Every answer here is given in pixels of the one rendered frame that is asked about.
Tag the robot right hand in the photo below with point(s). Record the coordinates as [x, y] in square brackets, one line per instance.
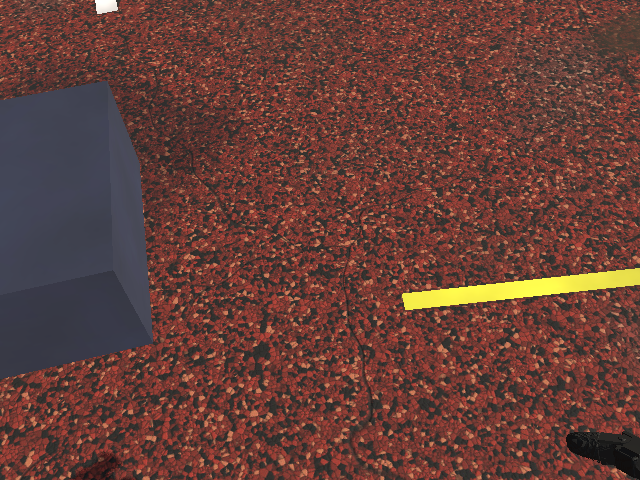
[622, 451]

